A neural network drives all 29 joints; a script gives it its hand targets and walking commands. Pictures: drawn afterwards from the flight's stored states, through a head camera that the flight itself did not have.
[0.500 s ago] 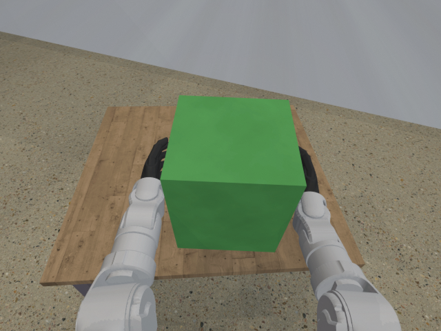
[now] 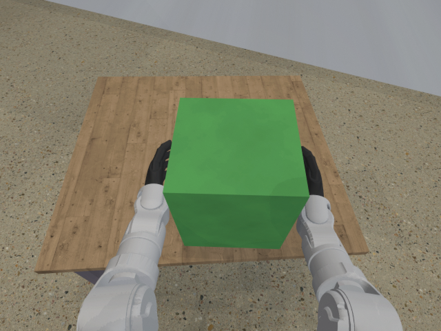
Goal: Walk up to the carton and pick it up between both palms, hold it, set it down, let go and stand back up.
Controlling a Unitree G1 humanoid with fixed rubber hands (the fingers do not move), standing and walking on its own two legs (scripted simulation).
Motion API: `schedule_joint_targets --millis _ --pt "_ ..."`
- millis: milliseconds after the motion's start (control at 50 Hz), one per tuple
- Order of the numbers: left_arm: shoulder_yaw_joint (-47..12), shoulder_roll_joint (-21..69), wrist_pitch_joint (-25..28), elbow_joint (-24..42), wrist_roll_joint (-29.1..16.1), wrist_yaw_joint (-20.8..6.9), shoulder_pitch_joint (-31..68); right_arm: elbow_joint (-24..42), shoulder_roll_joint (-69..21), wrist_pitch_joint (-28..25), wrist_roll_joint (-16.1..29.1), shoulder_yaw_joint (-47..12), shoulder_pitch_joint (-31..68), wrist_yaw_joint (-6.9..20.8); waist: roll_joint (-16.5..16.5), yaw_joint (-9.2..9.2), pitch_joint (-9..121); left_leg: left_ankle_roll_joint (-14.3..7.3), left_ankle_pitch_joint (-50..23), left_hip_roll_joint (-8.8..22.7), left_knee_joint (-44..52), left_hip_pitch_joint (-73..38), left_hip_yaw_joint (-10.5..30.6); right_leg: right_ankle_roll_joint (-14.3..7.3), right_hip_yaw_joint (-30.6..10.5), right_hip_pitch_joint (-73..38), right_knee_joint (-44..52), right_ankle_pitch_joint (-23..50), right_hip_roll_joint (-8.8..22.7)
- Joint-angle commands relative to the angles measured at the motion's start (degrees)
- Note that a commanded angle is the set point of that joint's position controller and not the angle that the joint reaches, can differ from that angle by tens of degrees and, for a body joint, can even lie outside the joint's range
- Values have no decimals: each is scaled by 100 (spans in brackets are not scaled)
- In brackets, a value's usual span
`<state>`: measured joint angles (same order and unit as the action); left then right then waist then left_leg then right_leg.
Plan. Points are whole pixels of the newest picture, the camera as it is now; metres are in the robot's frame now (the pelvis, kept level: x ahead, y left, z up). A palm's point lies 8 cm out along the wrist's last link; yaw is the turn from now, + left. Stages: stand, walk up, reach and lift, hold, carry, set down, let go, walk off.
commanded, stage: set down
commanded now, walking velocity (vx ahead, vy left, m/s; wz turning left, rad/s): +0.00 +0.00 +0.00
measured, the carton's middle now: (233, 179) +0.39 -0.02 +0.01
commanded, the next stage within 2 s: none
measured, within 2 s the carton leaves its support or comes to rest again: rests again in 1.64 s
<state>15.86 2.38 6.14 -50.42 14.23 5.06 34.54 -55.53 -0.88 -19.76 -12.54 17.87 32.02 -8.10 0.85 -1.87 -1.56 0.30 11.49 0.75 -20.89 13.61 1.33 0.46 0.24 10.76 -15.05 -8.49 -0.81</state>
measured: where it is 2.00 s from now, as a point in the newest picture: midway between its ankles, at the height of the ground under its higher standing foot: outside the picture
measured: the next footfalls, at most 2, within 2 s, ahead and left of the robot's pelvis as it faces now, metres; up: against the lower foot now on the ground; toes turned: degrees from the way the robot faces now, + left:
none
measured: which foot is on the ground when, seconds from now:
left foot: down 0.00-1.00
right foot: down 0.00-1.00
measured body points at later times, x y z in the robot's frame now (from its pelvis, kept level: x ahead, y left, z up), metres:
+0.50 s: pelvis +0.00 +0.00 +0.00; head +0.09 +0.02 +0.44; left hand +0.39 +0.12 -0.03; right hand +0.37 -0.18 -0.01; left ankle -0.01 +0.12 -0.75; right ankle -0.01 -0.13 -0.75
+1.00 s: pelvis +0.00 +0.00 -0.01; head +0.12 +0.01 +0.43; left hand +0.38 +0.12 -0.05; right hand +0.37 -0.18 -0.03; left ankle -0.01 +0.12 -0.75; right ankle -0.01 -0.13 -0.75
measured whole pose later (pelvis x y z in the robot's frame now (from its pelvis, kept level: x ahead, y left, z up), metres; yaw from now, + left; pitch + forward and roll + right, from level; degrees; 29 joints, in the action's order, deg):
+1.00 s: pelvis +0.00 +0.00 -0.01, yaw +0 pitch +19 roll -1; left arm 16.0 2.4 24.1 -65.0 14.2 9.2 34.5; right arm -63.2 -0.9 -31.6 -21.9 27.2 32.0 -6.1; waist -0.1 -1.9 5.5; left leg 0.3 10.0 0.8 -21.7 30.5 1.3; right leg 0.5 0.2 27.7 -16.0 -7.0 -0.8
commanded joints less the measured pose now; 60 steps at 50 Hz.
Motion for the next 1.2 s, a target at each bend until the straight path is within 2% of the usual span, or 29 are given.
schedule_joint_targets --millis 0,200,520,680,940,1180 --pt "-1918 3840 986 226 330 -656 2995 619 -3778 -776 -620 -1507 3173 921 -356 -258 4430 571 -3363 -30 -269 -868 -419 36 474 -877 -417 3536 -74" --pt "-1872 3800 1559 -238 358 -527 3170 233 -3703 -1092 -918 -1205 3169 967 -459 -256 4837 664 -3571 24 -444 -727 -399 -31 490 -476 -477 3508 -87" --pt "-1479 3577 2110 -765 508 -471 3659 -292 -3548 -1328 -1383 -521 3346 1078 -578 -299 5079 702 -3460 90 -555 -463 -421 -95 501 -19 -564 3182 -69" --pt "-1355 3564 2327 -932 584 -461 3610 -513 -3536 -1472 -1495 -430 3331 1099 -586 -281 5214 723 -3629 115 -665 -337 -414 -102 481 19 -658 3356 -64" --pt "-1175 3487 2621 -1185 699 -486 3462 -701 -3537 -1659 -1644 -367 3245 1116 -519 -267 5331 683 -3485 124 -728 82 -420 -66 448 -2 -840 3624 -26" --pt "-1092 3474 2903 -1374 814 -449 3590 -862 -3573 -1803 -1844 -126 3254 1179 -611 -309 5500 692 -3339 178 -900 206 -377 -129 538 599 -929 3096 -67"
